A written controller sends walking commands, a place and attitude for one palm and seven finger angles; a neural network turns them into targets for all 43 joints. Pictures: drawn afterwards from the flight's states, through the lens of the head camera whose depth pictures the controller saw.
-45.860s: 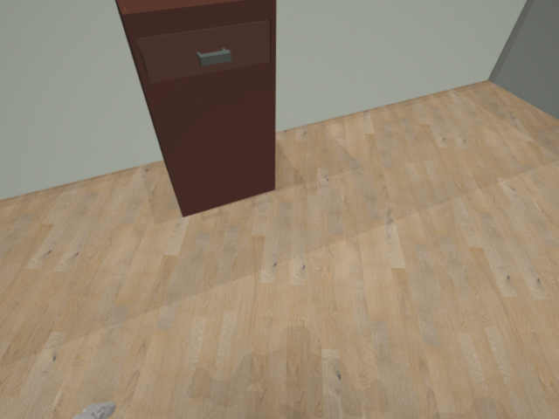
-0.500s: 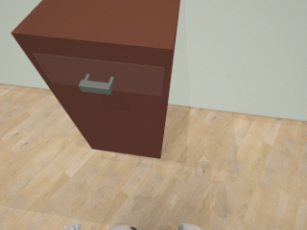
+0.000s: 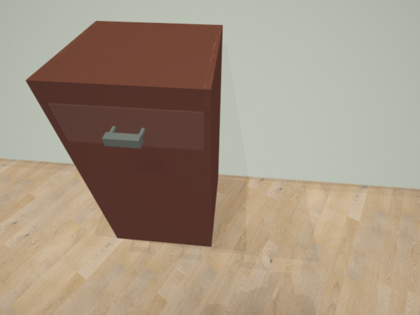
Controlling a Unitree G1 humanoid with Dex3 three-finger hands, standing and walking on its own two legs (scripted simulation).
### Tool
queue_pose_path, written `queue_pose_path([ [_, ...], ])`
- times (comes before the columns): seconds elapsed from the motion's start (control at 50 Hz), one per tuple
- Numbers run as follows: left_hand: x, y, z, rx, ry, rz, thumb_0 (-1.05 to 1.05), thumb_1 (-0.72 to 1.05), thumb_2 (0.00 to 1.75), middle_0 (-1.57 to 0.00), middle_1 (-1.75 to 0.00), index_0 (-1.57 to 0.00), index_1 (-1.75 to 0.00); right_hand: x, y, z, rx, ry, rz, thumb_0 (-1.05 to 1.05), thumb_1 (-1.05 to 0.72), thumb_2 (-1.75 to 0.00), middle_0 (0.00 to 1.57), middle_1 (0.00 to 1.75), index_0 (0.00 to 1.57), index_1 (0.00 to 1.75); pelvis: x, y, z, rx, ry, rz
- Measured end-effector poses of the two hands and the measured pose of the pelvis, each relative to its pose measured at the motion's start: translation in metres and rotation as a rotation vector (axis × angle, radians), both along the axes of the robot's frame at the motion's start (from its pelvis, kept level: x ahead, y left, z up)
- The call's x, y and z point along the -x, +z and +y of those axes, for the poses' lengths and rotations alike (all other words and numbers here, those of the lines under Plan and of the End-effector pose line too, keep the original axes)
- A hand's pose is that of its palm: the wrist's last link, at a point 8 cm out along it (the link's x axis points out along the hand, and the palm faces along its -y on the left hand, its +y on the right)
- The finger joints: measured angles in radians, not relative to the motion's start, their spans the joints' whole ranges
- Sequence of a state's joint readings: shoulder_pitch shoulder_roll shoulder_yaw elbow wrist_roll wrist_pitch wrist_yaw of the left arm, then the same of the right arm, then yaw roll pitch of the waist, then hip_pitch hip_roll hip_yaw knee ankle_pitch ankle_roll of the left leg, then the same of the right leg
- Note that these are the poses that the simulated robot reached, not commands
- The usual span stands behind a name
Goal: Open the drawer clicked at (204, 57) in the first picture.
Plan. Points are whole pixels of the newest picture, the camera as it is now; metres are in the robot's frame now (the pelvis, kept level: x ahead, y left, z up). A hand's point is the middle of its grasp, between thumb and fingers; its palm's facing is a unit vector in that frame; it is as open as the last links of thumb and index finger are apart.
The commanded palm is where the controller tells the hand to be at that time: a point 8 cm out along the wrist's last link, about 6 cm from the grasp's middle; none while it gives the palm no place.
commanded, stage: come to a stop and stand still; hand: left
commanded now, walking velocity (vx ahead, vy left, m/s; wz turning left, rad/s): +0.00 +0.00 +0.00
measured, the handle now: (125, 134) +0.58 +0.28 +0.00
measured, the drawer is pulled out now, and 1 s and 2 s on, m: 0.00 0.00 0.00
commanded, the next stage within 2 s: look again from close up in 0.20 s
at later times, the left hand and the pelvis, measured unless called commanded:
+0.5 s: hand out of the picture +0.03 +0.16 -0.16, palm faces +0.03 -0.98 -0.17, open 7.4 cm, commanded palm none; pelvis +0.04 +0.00 +0.01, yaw -1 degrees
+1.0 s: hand out of the picture +0.06 +0.16 -0.16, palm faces +0.04 -0.98 -0.19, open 7.4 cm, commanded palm none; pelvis +0.07 -0.01 +0.01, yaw -1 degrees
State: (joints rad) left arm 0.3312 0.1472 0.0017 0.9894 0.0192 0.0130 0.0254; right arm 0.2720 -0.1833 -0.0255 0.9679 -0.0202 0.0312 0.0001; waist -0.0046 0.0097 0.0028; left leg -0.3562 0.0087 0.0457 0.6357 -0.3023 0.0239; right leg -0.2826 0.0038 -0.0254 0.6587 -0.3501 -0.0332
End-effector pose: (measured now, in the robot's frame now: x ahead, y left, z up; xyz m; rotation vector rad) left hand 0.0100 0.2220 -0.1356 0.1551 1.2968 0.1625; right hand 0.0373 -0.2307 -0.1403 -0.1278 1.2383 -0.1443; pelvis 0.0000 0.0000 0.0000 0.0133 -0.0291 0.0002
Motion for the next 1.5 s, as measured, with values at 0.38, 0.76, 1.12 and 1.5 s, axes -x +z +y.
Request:
queue_pose_path([
  [0.38,0.000,0.004,-0.007,0.030,0.013,0.097,0.01,0.91,0.90,-0.20,-0.30,-0.20,-0.30,0.063,0.008,0.018,-0.026,-0.044,0.235,0.00,-0.91,-0.90,0.20,0.30,0.20,0.30,-0.023,0.012,-0.002,0.010,-0.002,0.034],
  [0.76,-0.029,0.003,-0.017,0.036,0.023,0.114,0.01,0.91,0.90,-0.20,-0.30,-0.20,-0.30,-0.017,0.006,0.010,-0.003,-0.020,0.133,0.01,-0.92,-0.90,0.20,0.30,0.20,0.30,-0.058,0.013,-0.003,-0.003,-0.016,0.032],
  [1.12,-0.045,0.006,-0.005,-0.016,0.060,0.079,0.01,0.90,0.90,-0.20,-0.30,-0.20,-0.30,-0.039,-0.001,0.001,0.000,-0.002,0.133,0.00,-0.91,-0.90,0.20,0.30,0.20,0.30,-0.064,0.009,-0.004,-0.007,-0.007,0.025],
  [1.5,-0.050,0.005,0.096,-0.090,0.042,0.041,0.01,0.91,0.90,-0.20,-0.30,-0.20,-0.30,-0.061,0.003,0.060,0.018,0.033,-0.007,0.00,-0.91,-0.90,0.20,0.30,0.20,0.30,-0.031,0.001,0.063,-0.027,-0.024,0.030],
])
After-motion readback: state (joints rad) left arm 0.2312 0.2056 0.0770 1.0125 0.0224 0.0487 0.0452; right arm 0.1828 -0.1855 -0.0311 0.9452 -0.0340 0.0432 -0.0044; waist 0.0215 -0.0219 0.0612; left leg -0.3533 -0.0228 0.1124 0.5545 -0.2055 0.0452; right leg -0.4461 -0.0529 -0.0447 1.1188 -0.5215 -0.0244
